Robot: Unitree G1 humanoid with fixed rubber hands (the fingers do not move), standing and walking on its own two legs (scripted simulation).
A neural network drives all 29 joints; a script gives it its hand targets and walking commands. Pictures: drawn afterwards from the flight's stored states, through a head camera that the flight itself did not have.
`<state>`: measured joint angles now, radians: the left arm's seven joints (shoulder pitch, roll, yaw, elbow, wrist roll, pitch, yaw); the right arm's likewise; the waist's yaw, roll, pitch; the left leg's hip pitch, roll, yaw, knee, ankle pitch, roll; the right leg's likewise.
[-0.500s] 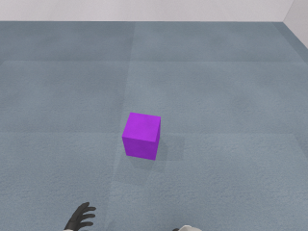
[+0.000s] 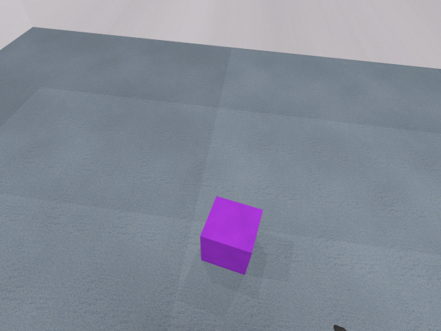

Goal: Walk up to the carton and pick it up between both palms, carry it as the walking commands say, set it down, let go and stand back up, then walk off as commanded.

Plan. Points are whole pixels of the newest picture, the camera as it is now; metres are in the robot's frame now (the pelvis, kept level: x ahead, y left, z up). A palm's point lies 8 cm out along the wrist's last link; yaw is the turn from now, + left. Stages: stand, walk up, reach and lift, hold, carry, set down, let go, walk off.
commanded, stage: walk up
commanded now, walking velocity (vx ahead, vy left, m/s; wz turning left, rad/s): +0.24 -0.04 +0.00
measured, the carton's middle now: (230, 236) +0.60 -0.02 -0.64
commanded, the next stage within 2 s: none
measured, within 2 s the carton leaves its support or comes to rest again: neither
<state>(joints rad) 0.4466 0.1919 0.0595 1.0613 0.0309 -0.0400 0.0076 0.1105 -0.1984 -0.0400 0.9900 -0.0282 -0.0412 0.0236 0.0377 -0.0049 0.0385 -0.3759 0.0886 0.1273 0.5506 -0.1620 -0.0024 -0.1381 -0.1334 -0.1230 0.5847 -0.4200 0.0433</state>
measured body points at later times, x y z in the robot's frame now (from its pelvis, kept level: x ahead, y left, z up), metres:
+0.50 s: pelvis +0.09 -0.03 +0.01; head +0.11 -0.04 +0.46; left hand +0.17 +0.20 -0.13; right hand +0.07 -0.25 -0.15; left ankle +0.08 +0.11 -0.72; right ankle +0.14 -0.14 -0.73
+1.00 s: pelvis +0.11 -0.03 +0.02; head +0.12 -0.03 +0.47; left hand +0.12 +0.20 -0.14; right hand +0.09 -0.25 -0.14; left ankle +0.09 +0.11 -0.73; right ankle +0.14 -0.14 -0.73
